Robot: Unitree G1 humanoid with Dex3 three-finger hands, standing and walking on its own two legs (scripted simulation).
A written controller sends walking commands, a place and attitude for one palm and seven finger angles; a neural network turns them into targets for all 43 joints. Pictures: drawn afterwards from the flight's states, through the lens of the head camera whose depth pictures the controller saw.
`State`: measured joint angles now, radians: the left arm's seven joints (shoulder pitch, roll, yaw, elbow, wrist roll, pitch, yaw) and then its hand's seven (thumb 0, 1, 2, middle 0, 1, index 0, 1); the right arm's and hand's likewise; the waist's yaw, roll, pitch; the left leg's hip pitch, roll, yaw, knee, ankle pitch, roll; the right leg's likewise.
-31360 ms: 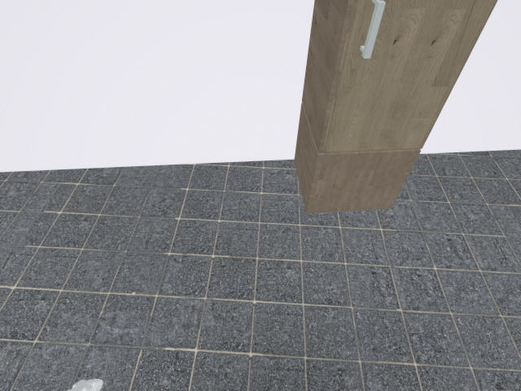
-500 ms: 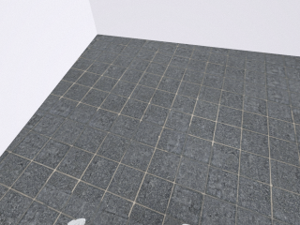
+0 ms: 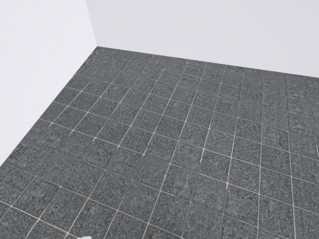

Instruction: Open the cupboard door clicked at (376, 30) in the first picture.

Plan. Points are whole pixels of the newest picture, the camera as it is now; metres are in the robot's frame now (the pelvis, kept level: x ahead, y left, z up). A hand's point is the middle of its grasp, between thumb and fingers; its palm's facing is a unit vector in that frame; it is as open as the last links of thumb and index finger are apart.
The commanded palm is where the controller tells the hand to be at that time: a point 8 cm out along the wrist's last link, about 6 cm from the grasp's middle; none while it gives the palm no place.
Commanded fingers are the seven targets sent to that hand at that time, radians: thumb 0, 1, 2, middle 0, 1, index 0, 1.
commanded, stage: turn to face it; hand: left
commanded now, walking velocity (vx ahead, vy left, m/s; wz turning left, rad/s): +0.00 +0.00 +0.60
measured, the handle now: out of the picture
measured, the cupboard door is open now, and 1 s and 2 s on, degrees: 47 47 47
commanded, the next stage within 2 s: none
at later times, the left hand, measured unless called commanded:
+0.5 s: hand out of the picture +0.14 +0.22 -0.16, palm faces +0.33 -0.90 -0.29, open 7.4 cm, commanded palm none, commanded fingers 0.00 0.90 0.90 -0.20 -0.30 -0.20 -0.30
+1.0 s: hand out of the picture +0.05 +0.16 -0.18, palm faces +0.63 -0.73 -0.26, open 7.4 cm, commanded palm none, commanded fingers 0.00 0.90 0.90 -0.20 -0.30 -0.20 -0.30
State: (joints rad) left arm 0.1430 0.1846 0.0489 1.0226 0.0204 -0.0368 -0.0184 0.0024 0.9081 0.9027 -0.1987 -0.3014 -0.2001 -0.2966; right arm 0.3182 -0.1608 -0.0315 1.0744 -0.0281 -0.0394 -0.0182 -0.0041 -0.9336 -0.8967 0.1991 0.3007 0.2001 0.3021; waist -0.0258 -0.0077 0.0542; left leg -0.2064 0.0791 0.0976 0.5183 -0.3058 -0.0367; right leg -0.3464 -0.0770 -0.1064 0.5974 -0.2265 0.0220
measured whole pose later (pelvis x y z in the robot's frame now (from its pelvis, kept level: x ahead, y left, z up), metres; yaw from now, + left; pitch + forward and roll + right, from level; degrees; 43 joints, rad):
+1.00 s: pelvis +0.14 -0.04 -0.01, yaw +38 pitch +1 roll +0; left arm 0.19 0.24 0.07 0.92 0.01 0.06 0.02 0.00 0.90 0.90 -0.20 -0.30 -0.20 -0.30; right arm 0.10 -0.22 -0.04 0.88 -0.03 0.03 0.00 0.01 -0.91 -0.90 0.20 0.30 0.20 0.30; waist 0.02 -0.02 0.13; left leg -0.32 0.01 0.02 0.60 -0.29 0.01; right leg -0.45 -0.10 -0.06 1.10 -0.50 0.09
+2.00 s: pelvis +0.19 -0.07 -0.01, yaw +75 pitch +0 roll +1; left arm 0.24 0.21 0.05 0.90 0.02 0.01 0.01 0.00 0.90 0.90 -0.20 -0.30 -0.21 -0.30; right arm 0.10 -0.24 -0.06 0.89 -0.01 0.06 0.03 0.01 -0.91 -0.90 0.20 0.30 0.20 0.30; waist 0.01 -0.04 0.11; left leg -0.30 0.02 0.09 0.60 -0.31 -0.03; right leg -0.24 -0.17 -0.22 0.62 -0.36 0.04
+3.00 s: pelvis +0.23 -0.05 -0.01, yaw +110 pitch +1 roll +0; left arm 0.16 0.25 0.06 0.87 0.02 0.02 0.02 0.00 0.90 0.90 -0.20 -0.30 -0.20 -0.30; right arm 0.18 -0.23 -0.07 0.92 -0.02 0.07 0.01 0.01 -0.90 -0.90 0.20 0.30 0.20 0.30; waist -0.01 0.02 0.08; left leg -0.40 -0.05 -0.11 0.71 -0.38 -0.02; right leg -0.28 -0.05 -0.03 0.57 -0.30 0.03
